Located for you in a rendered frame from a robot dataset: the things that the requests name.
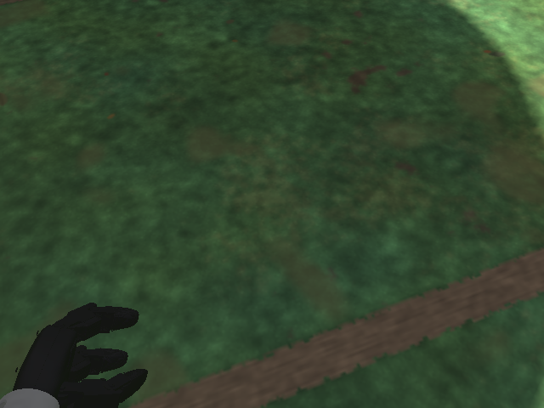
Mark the robot left hand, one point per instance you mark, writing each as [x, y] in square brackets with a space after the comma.
[55, 365]

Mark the robot left forearm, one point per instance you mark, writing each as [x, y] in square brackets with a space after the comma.
[28, 398]

